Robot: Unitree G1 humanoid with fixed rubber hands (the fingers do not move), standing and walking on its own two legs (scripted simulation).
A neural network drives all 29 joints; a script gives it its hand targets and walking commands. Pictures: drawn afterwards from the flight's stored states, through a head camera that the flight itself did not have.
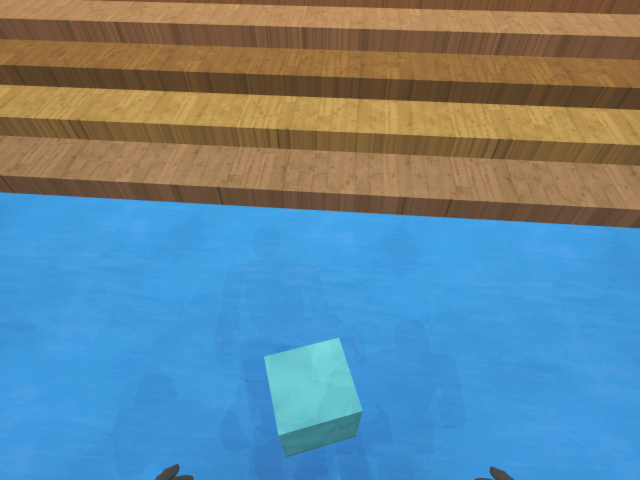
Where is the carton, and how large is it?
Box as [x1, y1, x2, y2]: [264, 338, 362, 456]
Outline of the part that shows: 338,338 264,357 278,435 286,456 355,436 362,410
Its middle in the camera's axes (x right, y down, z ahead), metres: -0.02 +0.45 +1.08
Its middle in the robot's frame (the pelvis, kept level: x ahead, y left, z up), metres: +0.41 +0.04 -0.64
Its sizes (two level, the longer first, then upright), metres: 0.210 0.200 0.250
